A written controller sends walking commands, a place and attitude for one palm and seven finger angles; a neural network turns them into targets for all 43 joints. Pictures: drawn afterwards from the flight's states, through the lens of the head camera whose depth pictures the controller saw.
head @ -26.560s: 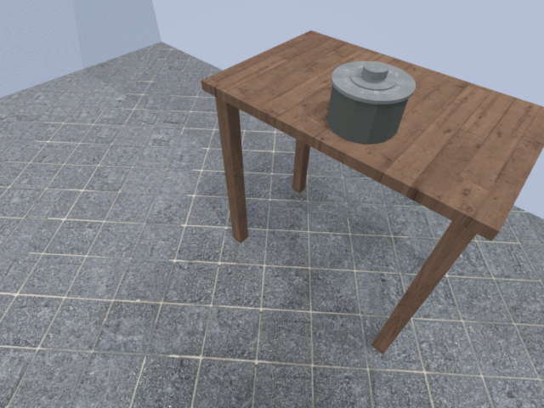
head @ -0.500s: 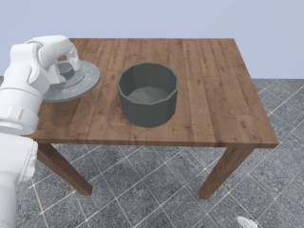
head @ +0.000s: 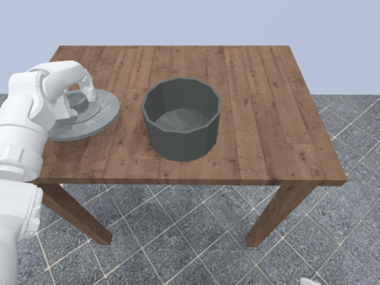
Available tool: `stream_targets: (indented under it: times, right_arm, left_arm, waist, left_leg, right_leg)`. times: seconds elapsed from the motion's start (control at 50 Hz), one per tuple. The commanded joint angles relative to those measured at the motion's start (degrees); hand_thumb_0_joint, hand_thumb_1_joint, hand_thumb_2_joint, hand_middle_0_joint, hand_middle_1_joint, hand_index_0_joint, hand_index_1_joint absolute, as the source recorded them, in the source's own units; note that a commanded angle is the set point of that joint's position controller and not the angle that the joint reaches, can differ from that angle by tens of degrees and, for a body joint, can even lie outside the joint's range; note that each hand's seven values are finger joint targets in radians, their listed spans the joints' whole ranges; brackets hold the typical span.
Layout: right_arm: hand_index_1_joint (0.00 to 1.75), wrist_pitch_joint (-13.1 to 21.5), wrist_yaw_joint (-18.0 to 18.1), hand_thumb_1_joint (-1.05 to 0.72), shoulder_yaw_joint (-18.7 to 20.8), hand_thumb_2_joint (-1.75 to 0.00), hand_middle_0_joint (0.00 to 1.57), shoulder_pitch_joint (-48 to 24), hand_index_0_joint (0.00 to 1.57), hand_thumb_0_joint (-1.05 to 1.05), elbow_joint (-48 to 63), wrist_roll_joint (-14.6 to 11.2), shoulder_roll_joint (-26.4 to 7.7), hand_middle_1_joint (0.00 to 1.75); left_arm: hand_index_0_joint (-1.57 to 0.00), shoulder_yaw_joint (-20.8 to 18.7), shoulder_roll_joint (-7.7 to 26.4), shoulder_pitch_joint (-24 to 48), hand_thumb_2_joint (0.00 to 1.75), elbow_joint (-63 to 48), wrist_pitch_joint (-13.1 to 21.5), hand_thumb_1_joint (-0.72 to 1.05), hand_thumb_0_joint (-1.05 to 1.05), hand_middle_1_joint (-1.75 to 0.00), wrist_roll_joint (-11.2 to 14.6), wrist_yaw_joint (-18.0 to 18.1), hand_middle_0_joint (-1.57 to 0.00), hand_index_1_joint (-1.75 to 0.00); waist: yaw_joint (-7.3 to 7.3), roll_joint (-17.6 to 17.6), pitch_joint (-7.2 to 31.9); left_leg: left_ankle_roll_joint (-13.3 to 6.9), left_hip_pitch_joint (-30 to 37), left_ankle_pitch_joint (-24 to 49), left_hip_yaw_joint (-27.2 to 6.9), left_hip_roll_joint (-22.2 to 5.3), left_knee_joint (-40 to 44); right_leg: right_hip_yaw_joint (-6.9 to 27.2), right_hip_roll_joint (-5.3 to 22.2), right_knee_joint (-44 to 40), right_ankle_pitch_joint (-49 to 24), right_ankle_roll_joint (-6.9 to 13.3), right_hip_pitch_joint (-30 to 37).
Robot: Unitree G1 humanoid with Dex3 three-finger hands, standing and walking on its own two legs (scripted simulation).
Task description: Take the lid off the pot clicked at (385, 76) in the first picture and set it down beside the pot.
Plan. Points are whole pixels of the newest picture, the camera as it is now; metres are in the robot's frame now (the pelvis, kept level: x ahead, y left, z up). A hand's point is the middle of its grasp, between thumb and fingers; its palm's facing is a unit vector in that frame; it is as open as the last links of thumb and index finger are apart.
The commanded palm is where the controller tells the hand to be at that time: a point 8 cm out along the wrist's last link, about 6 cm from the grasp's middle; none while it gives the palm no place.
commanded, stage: lower the lid onto the table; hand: left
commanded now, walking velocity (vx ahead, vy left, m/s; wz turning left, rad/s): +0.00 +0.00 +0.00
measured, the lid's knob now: (74, 102) +0.48 +0.25 +0.12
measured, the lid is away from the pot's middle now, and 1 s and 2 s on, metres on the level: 0.24 0.23 0.24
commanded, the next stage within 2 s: open the fingers wide in 1.74 s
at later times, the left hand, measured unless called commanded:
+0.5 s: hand (76, 112) +0.46 +0.24 +0.11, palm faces -0.46 -0.06 -0.88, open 8.2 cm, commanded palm +0.46 +0.25 +0.18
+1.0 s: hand (79, 122) +0.45 +0.24 +0.08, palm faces -0.48 -0.07 -0.88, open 8.3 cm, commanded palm +0.46 +0.24 +0.15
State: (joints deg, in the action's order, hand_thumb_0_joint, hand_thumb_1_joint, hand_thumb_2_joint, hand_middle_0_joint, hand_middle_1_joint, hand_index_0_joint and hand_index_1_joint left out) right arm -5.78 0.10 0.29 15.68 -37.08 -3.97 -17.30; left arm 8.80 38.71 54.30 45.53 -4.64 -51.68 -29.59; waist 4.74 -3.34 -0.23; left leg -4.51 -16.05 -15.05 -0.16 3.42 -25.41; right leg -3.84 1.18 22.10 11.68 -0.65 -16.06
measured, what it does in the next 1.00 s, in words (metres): stands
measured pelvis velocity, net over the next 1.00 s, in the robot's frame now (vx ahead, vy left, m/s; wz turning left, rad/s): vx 0.00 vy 0.00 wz -0.02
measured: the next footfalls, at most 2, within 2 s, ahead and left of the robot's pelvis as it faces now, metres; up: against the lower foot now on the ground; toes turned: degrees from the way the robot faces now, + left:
none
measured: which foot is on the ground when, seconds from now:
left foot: down 0.00-1.00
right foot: down 0.00-1.00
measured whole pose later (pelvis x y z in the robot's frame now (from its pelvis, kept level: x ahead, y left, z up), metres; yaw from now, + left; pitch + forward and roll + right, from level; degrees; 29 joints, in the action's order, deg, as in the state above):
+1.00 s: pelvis +0.00 +0.00 +0.00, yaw -1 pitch +8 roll -2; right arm -7.5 0.5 0.4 16.8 -38.7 -4.0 -16.8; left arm 7.1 36.6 52.2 56.8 3.6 -52.1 -22.6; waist 5.4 -3.2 1.4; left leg -4.8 -19.9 -16.4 0.6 3.2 -28.1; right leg -3.0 1.0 24.3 12.5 -1.0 -20.0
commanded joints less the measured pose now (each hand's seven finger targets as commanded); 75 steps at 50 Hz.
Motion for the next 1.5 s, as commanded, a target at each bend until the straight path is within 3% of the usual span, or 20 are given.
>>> stream_targets:
  times: [0.0,0.06,0.14,0.18,0.24,0.32,0.34,0.46,0.54,0.6,0.7,0.86,0.94,1.02,1.08,1.18,1.26,1.32,1.42,1.48]
  right_arm:
    - [0.3,1.6,0.7,-0.9,2.8,-0.9,0.2,0.2,0.2,0.0,5.5,-0.2,-8.8,0.3]
    - [0.3,1.1,0.7,-0.9,2.8,-0.9,0.2,-0.2,0.2,0.0,5.2,-0.3,-8.6,0.3]
    - [0.3,1.1,0.9,-0.9,2.8,-0.9,0.2,0.5,0.2,0.0,5.1,0.2,-9.0,0.3]
    - [0.3,1.3,1.2,-0.9,2.6,-0.9,0.2,0.9,0.2,0.0,4.4,-0.1,-8.6,0.3]
    - [0.3,0.9,1.1,-0.9,2.6,-0.9,0.2,1.4,0.2,0.0,4.5,0.2,-9.0,0.3]
    - [0.3,1.1,1.3,-0.9,2.9,-0.9,0.2,1.9,0.2,0.0,3.9,0.3,-9.1,0.3]
    - [0.3,1.0,1.3,-0.9,2.9,-0.9,0.2,2.5,0.2,0.0,3.9,0.3,-9.0,0.3]
    - [0.3,1.0,1.4,-0.9,3.1,-0.9,0.2,2.5,0.2,0.0,4.2,0.3,-8.7,0.3]
    - [0.3,0.4,1.4,-0.9,3.0,-0.9,0.2,3.4,0.2,0.0,4.0,0.3,-9.1,0.3]
    - [0.3,0.3,1.1,-0.9,3.2,-0.9,0.2,3.4,0.2,0.0,3.7,0.0,-8.9,0.3]
    - [0.3,-0.1,1.2,-0.9,3.1,-0.9,0.2,3.5,0.2,0.0,3.9,-0.1,-9.1,0.3]
    - [0.3,-0.1,1.3,-0.9,3.3,-0.9,0.2,4.2,0.2,0.0,3.4,0.2,-8.8,0.3]
    - [0.3,-1.0,1.0,-0.9,3.1,-0.9,0.2,4.6,0.2,0.0,2.6,-0.1,-9.2,0.3]
    - [0.3,-0.9,1.5,-0.9,3.5,-0.9,0.2,4.4,0.2,0.0,2.5,0.2,-9.3,0.3]
    - [0.3,-1.2,1.5,-0.9,2.8,-0.9,0.2,4.7,0.2,0.0,2.5,-0.2,-9.0,0.3]
    - [0.3,-2.0,1.5,-0.9,2.9,-0.9,0.2,5.0,0.2,0.0,1.9,-0.6,-9.4,0.3]
    - [0.3,-2.2,1.8,-0.9,2.6,-0.9,0.2,5.6,0.2,0.0,2.0,-0.6,-9.7,0.3]
    - [0.3,-2.3,1.7,-0.9,2.9,-0.9,0.2,5.9,0.2,0.0,2.2,-0.5,-9.6,0.3]
    - [0.3,-2.6,1.9,-0.9,2.6,-0.9,0.2,6.3,0.2,0.0,2.4,-0.8,-10.1,0.3]
    - [0.3,-2.4,2.0,-0.9,2.2,-0.9,0.2,6.7,0.2,0.0,2.1,-1.4,-10.3,0.3]
  left_arm:
    - [-0.94,-8.2,17.6,30.8,1.32,-11.5,0.6,0.37,0.0,-0.73,0.3,3.3,-0.93,-0.77]
    - [-0.94,-4.3,13.0,33.2,1.32,-10.4,0.3,0.37,0.0,-0.73,0.6,3.2,-0.93,-0.77]
    - [-0.94,-7.0,17.4,36.3,1.32,-12.8,1.3,0.37,0.0,-0.73,-0.1,4.2,-0.93,-0.77]
    - [-0.94,-5.8,15.0,33.5,1.32,-7.2,1.3,0.37,0.0,-0.73,0.0,4.3,-0.93,-0.77]
    - [-0.94,-7.6,18.0,35.2,1.32,-8.2,2.3,0.37,0.0,-0.73,-0.4,5.1,-0.93,-0.77]
    - [-0.94,-4.0,13.5,34.6,1.32,-5.2,2.9,0.37,0.0,-0.73,-0.1,5.4,-0.93,-0.77]
    - [-0.94,-6.3,16.2,36.1,1.32,-6.1,3.1,0.37,0.0,-0.73,-0.6,5.7,-0.93,-0.77]
    - [-0.94,-6.2,15.3,34.4,1.32,-6.6,4.7,0.37,0.0,-0.73,-0.7,6.3,-0.93,-0.77]
    - [-0.94,-9.8,19.3,30.4,1.32,-4.4,6.1,0.37,0.0,-0.73,-0.4,7.1,-0.93,-0.77]
    - [-0.94,-6.6,14.3,27.8,1.32,-2.6,6.0,0.37,0.0,-0.73,0.0,7.0,-0.93,-0.77]
    - [-0.94,-9.3,18.1,28.2,1.32,-3.5,6.9,0.37,0.0,-0.73,-0.6,8.0,-0.93,-0.77]
    - [-0.94,-8.6,16.5,27.7,1.32,-3.3,8.1,0.37,0.0,-0.73,-0.7,9.3,-0.93,-0.77]
    - [-0.94,-6.5,13.8,24.9,1.32,3.8,7.8,0.37,0.0,-0.73,-0.2,9.2,-0.93,-0.77]
    - [-0.94,-5.6,13.9,29.7,1.32,-0.8,8.3,0.37,0.0,-0.73,-0.5,9.8,-0.93,-0.77]
    - [-0.94,-6.9,14.1,23.9,1.32,6.6,8.4,0.37,0.0,-0.73,-0.5,9.7,-0.93,-0.77]
    - [-0.94,-3.5,11.1,25.2,1.32,9.1,8.3,0.37,0.0,-0.73,-1.0,9.7,-0.93,-0.77]
    - [-0.94,-5.7,14.6,24.0,1.32,11.7,8.8,0.37,0.0,-0.73,-1.8,10.1,-0.93,-0.77]
    - [-0.94,-3.0,10.9,22.9,1.32,11.5,9.2,0.37,0.0,-0.73,-1.1,9.7,-0.93,-0.77]
    - [-0.94,-4.5,13.7,20.4,1.32,15.0,9.3,0.37,0.0,-0.73,-1.0,9.6,-0.93,-0.77]
    - [-0.94,-2.8,12.4,19.5,1.32,18.8,8.5,0.37,0.0,-0.73,-1.3,9.3,-0.93,-0.77]
  waist:
    - [0.63,-2.2,25.5]
    - [1.38,-1.6,23.0]
    - [1.01,-2.4,26.7]
    - [1.24,-1.3,24.0]
    - [0.89,-1.9,26.4]
    - [1.59,-2.6,24.5]
    - [1.16,-2.3,26.0]
    - [1.25,-4.2,27.4]
    - [0.75,-2.2,27.0]
    - [1.22,-2.4,24.1]
    - [0.98,-2.7,25.1]
    - [1.28,-4.6,27.0]
    - [1.63,0.3,21.8]
    - [1.94,-3.1,25.0]
    - [1.63,1.2,22.5]
    - [2.31,0.8,20.4]
    - [1.89,1.9,21.1]
    - [2.2,1.2,21.5]
    - [2.2,3.6,19.2]
    - [2.49,5.3,15.9]
  left_leg:
    - [0.7,15.6,31.6,-5.2,-1.4,-1.0]
    - [0.6,14.2,27.7,-5.1,-1.3,-0.6]
    - [1.1,15.7,30.5,-5.7,-1.2,-1.0]
    - [1.1,14.6,28.9,-5.5,-1.5,-1.0]
    - [1.3,13.9,27.9,-5.2,-1.2,-0.9]
    - [1.4,13.8,28.1,-5.0,-1.6,-1.7]
    - [1.3,14.2,28.3,-5.2,-1.6,-1.4]
    - [1.1,16.0,32.2,-5.2,-1.9,-2.1]
    - [0.9,13.5,30.6,-4.8,-1.8,-1.8]
    - [1.1,13.7,32.4,-5.0,-2.1,-2.0]
    - [1.0,13.7,32.1,-4.9,-2.1,-1.9]
    - [1.5,16.0,34.8,-5.3,-2.4,-2.9]
    - [0.6,10.2,26.9,-4.2,-2.1,-2.2]
    - [0.9,13.4,29.1,-4.3,-2.3,-3.3]
    - [0.4,8.9,25.3,-3.6,-1.8,-3.1]
    - [0.1,7.0,22.5,-3.0,-1.9,-3.5]
    - [-0.1,4.0,19.7,-2.3,-1.3,-4.3]
    - [0.1,4.5,21.8,-2.6,-1.7,-4.9]
    - [-0.2,-0.1,14.3,-1.6,-1.2,-5.0]
    - [-0.2,-3.0,10.0,-1.1,-1.0,-5.1]
  right_leg:
    - [1.1,-2.8,1.0,-19.8,3.4,5.4]
    - [0.7,-2.6,0.7,-17.9,3.3,3.7]
    - [0.9,-2.9,1.2,-19.0,3.6,4.7]
    - [0.5,-2.9,1.3,-17.7,3.4,3.5]
    - [0.8,-2.8,1.5,-18.2,3.5,4.7]
    - [0.7,-2.4,1.6,-17.4,3.7,2.0]
    - [0.7,-2.8,1.6,-17.6,3.5,3.0]
    - [1.0,-2.8,1.9,-19.0,3.4,2.5]
    - [1.1,-2.8,1.8,-19.2,3.4,4.1]
    - [0.7,-2.9,1.7,-18.7,3.2,1.6]
    - [1.0,-2.9,1.9,-18.9,3.3,2.4]
    - [0.9,-3.1,2.4,-18.4,3.3,0.3]
    - [0.7,-2.9,2.2,-16.2,3.2,-0.6]
    - [1.0,-2.5,2.6,-16.5,3.4,-1.9]
    - [0.9,-2.9,3.2,-16.2,3.3,-0.6]
    - [0.8,-2.9,3.7,-14.3,3.2,-3.6]
    - [1.1,-2.9,4.8,-14.5,3.4,-2.7]
    - [0.9,-2.7,5.3,-14.0,3.4,-4.5]
    - [1.1,-2.8,5.6,-11.5,3.4,-4.8]
    - [0.9,-3.3,5.9,-8.7,3.1,-6.7]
